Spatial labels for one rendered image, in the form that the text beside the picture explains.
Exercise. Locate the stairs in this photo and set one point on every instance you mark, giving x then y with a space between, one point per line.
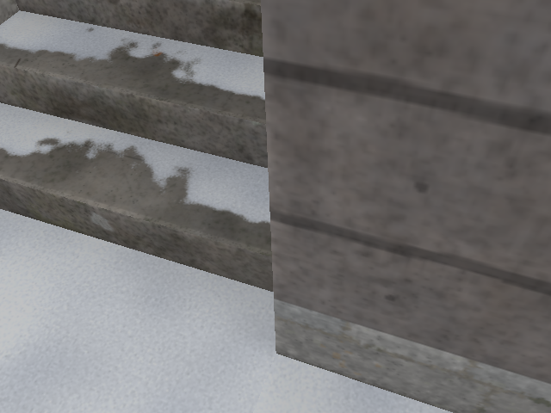
141 123

